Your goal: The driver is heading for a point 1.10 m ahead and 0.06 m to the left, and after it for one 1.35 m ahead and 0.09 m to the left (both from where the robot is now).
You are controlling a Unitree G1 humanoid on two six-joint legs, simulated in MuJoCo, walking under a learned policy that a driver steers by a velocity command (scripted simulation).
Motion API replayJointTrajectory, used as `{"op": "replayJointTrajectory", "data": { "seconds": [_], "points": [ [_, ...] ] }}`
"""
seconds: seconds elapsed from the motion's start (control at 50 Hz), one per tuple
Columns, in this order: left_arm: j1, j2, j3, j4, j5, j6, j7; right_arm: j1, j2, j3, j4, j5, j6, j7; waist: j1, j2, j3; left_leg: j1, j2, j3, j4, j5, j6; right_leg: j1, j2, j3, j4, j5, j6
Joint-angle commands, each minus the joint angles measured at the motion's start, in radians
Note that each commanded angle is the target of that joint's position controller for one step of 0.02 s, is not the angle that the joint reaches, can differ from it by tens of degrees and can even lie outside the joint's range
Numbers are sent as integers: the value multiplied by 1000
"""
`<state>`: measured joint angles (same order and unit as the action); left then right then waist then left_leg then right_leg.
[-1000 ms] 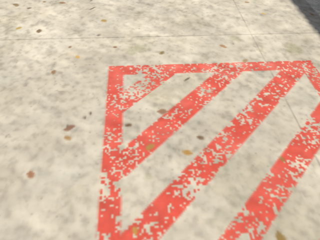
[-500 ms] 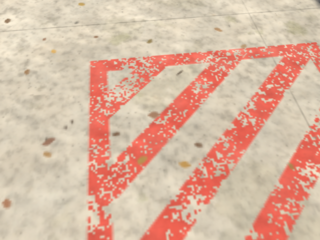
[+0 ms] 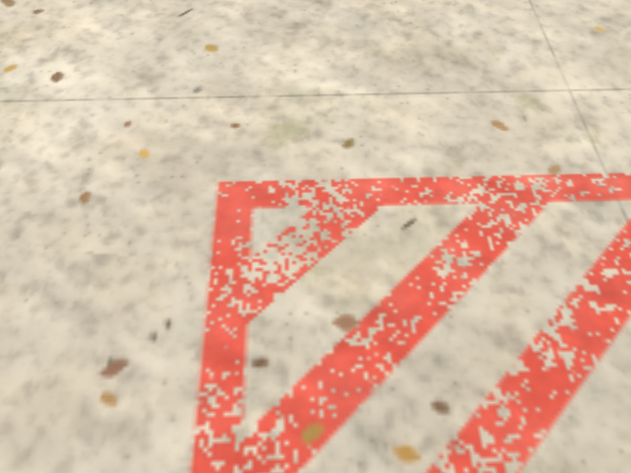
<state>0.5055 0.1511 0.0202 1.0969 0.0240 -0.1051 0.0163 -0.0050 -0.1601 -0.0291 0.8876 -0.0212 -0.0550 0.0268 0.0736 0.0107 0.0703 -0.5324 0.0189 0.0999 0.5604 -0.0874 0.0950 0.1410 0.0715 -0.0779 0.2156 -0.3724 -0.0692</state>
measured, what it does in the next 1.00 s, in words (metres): walks ahead: left foot, then right foot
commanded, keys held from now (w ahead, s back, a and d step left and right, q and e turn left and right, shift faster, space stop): w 1.00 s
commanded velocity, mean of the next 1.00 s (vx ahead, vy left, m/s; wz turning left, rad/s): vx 0.50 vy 0.00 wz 0.00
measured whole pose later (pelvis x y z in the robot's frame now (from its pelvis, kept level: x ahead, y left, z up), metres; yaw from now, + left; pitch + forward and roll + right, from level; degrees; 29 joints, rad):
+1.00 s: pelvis +0.55 -0.02 +0.02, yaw +0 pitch +0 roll -1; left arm 0.47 0.16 0.03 1.06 0.01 -0.10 0.00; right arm 0.08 -0.19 -0.04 0.92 -0.02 -0.03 0.03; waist 0.05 0.04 0.04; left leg -0.63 0.10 0.04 0.73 -0.03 0.03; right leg 0.05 0.09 -0.09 0.17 -0.23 -0.09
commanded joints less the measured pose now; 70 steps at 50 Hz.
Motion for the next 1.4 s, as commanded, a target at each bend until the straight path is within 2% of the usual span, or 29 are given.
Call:
{"op": "replayJointTrajectory", "data": {
  "seconds": [0.02,0.04,0.06,0.08,0.1,0.12,0.16,0.22,0.28,0.48,0.54,0.58,0.6,0.62,0.64,0.66,0.68,0.72,0.84,1.04,1.1,1.14,1.16,1.18,1.2,1.22,1.26,1.3,1.4],
  "points": [
    [5,165,30,-22,0,0,8,258,-118,-45,35,-5,-27,-21,-170,-85,-113,303,-78,29,-101,-31,61,-34,-257,54,361,1092,-82],
    [-9,149,24,-40,-11,-1,5,426,-171,-65,79,-27,-35,-32,-234,-55,-210,564,39,-89,-107,-49,101,-218,-226,39,594,848,-69],
    [92,42,3,-70,-54,1,-8,542,-284,-95,88,-51,-34,-35,-208,155,-367,886,369,-565,-142,-115,242,-578,-66,-25,1014,235,-19],
    [75,117,27,-58,-36,5,-9,485,-255,-93,91,-12,-17,-21,-188,95,-376,854,402,-785,-272,-155,277,-714,-8,98,1159,-118,-29],
    [-31,132,35,-93,-20,7,-9,362,-209,-78,75,7,-16,-17,-140,51,-195,694,358,-615,-302,-227,233,-782,-80,127,1151,-31,-37],
    [-95,122,34,-110,-14,2,-14,290,-142,-60,64,8,-23,-11,-119,9,-99,549,315,-503,-350,-175,197,-767,-115,126,1089,42,-36],
    [-94,86,35,-106,8,22,-22,275,-70,-36,87,8,-37,-18,-57,18,-25,382,224,-336,-397,-48,124,-673,-160,119,977,92,-22],
    [-99,59,35,-113,16,51,-38,353,-95,-34,122,9,-57,-26,-31,32,-20,350,185,-240,-416,103,116,-663,-166,87,915,130,4],
    [-238,78,37,-165,14,63,-44,405,-121,-35,132,9,-59,-25,-49,41,16,376,166,-194,-448,139,112,-770,-188,60,810,235,28],
    [-554,84,23,-280,-3,48,-45,562,-131,-25,176,-1,-53,-40,-128,63,47,624,193,-133,-391,378,100,-785,-129,-6,393,333,3],
    [-473,107,36,-265,-2,34,-36,522,-154,-32,175,-7,-50,-49,-71,72,5,663,207,-107,-254,663,78,-633,-73,-26,329,219,-46],
    [-189,147,62,-171,9,17,-19,491,-160,-33,169,-2,-42,-47,46,40,-143,575,154,-61,71,687,46,-285,-42,-29,241,258,-92],
    [-12,232,85,-138,35,10,-9,492,-126,-22,136,10,-43,-43,97,-55,-273,360,99,-25,373,328,27,-20,-264,211,237,200,-144],
    [8,310,104,-133,36,17,-17,623,-35,-10,131,49,-40,-31,30,-275,-373,10,-101,-23,728,-438,-10,203,-520,709,109,159,-295],
    [-88,256,95,-147,-1,31,-24,532,-129,-33,131,20,-34,-33,10,-93,-289,-77,-40,-156,782,-388,8,105,-460,699,57,59,-255],
    [-194,196,76,-164,-10,29,-27,437,-128,-36,99,14,-39,-28,-21,-63,-146,-103,2,-152,745,-289,10,-47,-428,540,31,73,-218],
    [-237,146,63,-164,-6,22,-31,398,-111,-34,92,12,-42,-26,-45,-23,-81,-71,34,-148,689,-227,8,-160,-383,440,-7,175,-188],
    [-234,92,44,-139,-10,9,-22,417,-78,-32,101,-13,-18,-16,-96,-52,-47,18,69,-139,603,-189,-11,-280,-307,295,-44,286,-136],
    [-98,139,45,-92,-15,-9,-15,252,-79,-34,43,-17,19,3,-91,-60,6,-106,97,-85,450,-51,-61,-268,-265,182,-104,419,-132],
    [55,140,33,-44,-3,-3,-2,-50,-76,-14,-64,-1,3,3,-16,-81,46,-125,40,-15,59,55,-40,-52,-279,109,-53,657,-125],
    [22,159,39,-40,3,1,6,-8,-95,-23,-64,-1,-10,-4,-58,-88,25,-17,-1,0,-5,-49,7,-5,-301,89,49,887,-112],
    [-13,176,44,-42,1,7,5,209,-123,-43,6,-5,-23,-18,-151,-78,-86,244,-66,27,-85,-57,47,-27,-270,56,298,1061,-84],
    [-24,164,38,-54,-7,7,3,383,-166,-61,59,-22,-33,-28,-214,-50,-184,500,2,-45,-101,-34,82,-178,-233,33,513,890,-66],
    [23,89,19,-92,-42,7,-7,520,-270,-88,74,-46,-36,-36,-221,120,-323,788,288,-432,-140,-140,173,-485,-116,-29,878,424,-24],
    [67,113,35,-83,-41,9,-12,484,-284,-94,75,-17,-19,-22,-179,196,-379,837,409,-783,-281,-143,253,-680,10,63,1107,-138,-21],
    [-20,149,46,-100,-20,15,-10,361,-241,-83,57,8,-12,-16,-134,77,-223,699,365,-644,-297,-219,221,-754,-69,129,1140,-60,-32],
    [-117,111,42,-121,-10,13,-19,249,-126,-49,46,8,-24,-13,-86,6,-46,445,272,-424,-379,-157,149,-722,-140,122,1020,63,-30],
    [-89,83,40,-112,13,38,-30,270,-85,-33,75,8,-38,-22,-42,37,-26,350,205,-303,-411,-48,105,-640,-166,114,937,99,-9],
    [-234,94,43,-165,13,67,-44,385,-138,-38,112,12,-56,-26,-50,37,6,381,175,-213,-458,81,113,-763,-192,69,812,223,34]
  ]
}}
